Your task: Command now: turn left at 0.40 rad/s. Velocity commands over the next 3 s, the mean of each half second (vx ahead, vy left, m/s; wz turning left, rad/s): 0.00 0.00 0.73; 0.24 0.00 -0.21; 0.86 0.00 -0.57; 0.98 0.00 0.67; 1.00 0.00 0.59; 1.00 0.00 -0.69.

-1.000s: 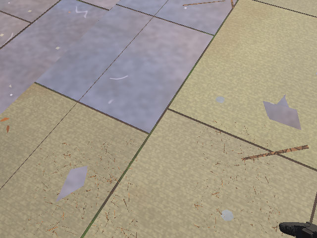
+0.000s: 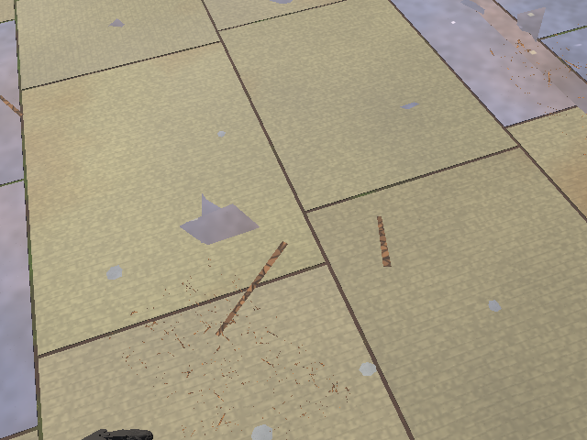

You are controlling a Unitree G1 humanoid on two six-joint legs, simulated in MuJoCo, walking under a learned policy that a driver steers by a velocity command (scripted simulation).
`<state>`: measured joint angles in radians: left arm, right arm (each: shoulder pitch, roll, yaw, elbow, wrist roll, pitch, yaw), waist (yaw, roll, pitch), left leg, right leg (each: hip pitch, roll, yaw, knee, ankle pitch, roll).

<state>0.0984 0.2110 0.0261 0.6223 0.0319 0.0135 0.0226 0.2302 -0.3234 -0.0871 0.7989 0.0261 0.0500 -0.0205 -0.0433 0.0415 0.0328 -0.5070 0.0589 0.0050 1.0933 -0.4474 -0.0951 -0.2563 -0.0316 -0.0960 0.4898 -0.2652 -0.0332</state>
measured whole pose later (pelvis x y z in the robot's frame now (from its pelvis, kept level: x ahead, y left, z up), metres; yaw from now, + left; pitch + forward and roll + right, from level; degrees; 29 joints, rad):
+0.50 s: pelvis +0.01 +0.05 +0.00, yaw +25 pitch +4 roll -3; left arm 0.04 0.32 0.10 0.68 0.01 0.00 0.03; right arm 0.22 -0.33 -0.09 0.60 0.02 0.04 -0.03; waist -0.01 -0.03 0.06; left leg -0.32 -0.04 -0.06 0.48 -0.22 0.07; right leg -0.59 0.00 0.06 1.11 -0.37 0.07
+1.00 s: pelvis +0.14 +0.06 +0.00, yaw +15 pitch +3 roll +1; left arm 0.48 0.27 0.07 0.81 0.02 -0.07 -0.03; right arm 0.16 -0.30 -0.05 0.63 -0.04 -0.07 0.02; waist 0.07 0.04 -0.03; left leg -0.47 -0.03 -0.03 1.10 -0.41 0.02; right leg -0.14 0.07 0.11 0.47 -0.38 -0.08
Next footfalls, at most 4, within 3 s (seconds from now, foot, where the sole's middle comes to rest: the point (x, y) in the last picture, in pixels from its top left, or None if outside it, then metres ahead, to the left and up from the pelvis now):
0.30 left None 0.02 0.14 -0.78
0.82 right None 0.12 -0.04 -0.78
1.22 left None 0.42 0.25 -0.78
1.62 right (318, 318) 0.76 -0.02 -0.78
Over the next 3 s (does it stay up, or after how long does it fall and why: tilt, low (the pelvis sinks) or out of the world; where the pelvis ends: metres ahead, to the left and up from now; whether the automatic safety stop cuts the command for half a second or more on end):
stays up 1.79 0.57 -0.02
